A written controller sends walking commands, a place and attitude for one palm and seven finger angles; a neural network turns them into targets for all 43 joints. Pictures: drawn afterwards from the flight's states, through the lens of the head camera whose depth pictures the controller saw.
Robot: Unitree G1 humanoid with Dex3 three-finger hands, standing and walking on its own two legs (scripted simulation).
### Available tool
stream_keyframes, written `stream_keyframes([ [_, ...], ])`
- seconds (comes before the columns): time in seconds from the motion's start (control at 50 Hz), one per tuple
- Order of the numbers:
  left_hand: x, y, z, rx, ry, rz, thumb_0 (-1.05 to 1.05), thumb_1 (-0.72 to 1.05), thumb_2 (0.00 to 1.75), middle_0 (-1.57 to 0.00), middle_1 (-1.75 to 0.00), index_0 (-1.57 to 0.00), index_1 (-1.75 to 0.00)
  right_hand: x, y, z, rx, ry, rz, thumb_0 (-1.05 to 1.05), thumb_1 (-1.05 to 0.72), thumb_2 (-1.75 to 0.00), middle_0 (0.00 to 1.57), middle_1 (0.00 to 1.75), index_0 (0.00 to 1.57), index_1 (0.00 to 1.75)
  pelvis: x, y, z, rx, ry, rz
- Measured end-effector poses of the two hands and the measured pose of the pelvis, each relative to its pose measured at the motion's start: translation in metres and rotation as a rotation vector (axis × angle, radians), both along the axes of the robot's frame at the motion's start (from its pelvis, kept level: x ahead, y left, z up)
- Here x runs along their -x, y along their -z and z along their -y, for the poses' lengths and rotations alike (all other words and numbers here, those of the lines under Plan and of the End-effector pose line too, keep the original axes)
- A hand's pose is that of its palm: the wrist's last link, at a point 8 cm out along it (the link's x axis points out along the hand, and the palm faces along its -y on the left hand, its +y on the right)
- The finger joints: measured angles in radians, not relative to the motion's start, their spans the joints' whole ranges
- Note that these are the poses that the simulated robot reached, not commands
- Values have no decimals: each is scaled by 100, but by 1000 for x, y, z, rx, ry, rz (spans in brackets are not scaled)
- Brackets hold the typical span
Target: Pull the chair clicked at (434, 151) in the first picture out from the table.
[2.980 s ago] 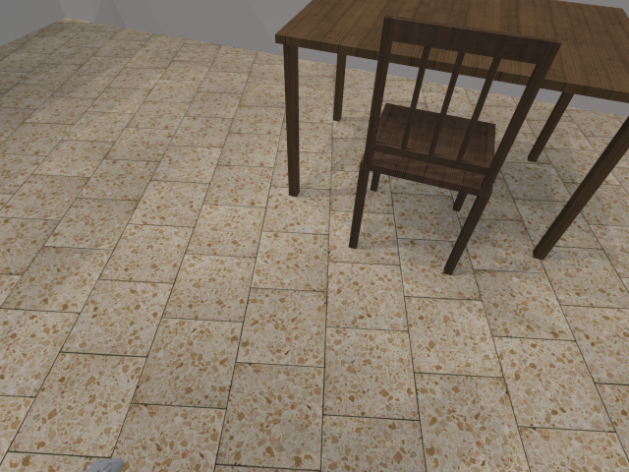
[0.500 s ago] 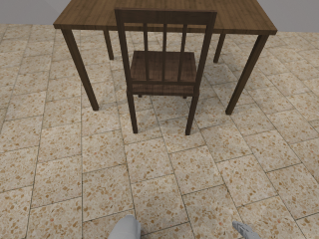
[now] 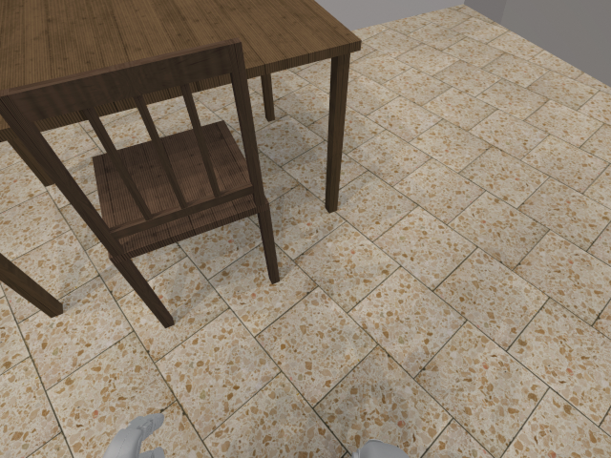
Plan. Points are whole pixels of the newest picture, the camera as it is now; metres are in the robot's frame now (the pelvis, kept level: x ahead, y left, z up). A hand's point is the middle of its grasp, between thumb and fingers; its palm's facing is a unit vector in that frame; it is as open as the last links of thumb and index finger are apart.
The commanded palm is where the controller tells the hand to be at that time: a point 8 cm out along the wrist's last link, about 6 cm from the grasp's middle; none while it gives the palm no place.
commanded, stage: turn to face it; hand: left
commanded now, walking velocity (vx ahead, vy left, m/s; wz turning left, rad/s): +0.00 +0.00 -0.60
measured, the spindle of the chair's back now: (163, 158) +0.69 +0.32 -0.07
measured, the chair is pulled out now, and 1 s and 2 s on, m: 0.00 0.00 0.00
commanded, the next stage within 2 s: take the last steps up to it in 0.90 s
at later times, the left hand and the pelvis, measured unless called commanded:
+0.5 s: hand out of the picture +0.12 +0.20 -0.17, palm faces +0.12 -0.98 -0.16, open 7.4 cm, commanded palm none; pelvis +0.06 +0.01 +0.01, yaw +5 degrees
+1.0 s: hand out of the picture +0.03 +0.15 -0.14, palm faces +0.37 -0.90 -0.25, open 7.4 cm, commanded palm none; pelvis +0.04 -0.05 +0.01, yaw +20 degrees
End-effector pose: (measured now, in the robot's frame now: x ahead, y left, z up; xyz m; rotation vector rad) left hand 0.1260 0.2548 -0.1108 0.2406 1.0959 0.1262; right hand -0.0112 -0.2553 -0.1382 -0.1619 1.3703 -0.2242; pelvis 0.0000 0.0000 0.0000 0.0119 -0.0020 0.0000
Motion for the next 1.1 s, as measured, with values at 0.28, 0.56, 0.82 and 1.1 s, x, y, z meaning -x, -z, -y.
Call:
stream_keyframes([
  [0.28, -52, 9, 45, 73, 65, 24, 1, 91, 90, -21, -30, -21, -30, -42, -5, -13, -15, 48, 25, 1, -91, -90, 19, 30, 20, 30, -43, -4, 2, 37, 21, 1],
  [0.56, 36, 20, -3, 71, -214, -154, 1, 91, 90, -20, -30, -20, -30, -93, -17, -45, -32, -118, 14, 1, -92, -90, 20, 30, 21, 30, -55, -13, -11, 35, -113, -17],
  [0.82, 79, -4, 23, -46, -347, -85, 1, 91, 90, -20, -30, -20, -30, -169, 3, 23, -29, -280, 92, 1, -91, -90, 20, 30, 20, 30, -46, -4, 35, -1, -262, 3],
  [1.1, 162, 10, 72, 77, -492, -150, 1, 90, 90, -21, -30, -21, -30, -229, -23, -14, -38, -496, 178, 1, -91, -90, 19, 30, 20, 30, -31, -13, 40, -2, -380, 11],
])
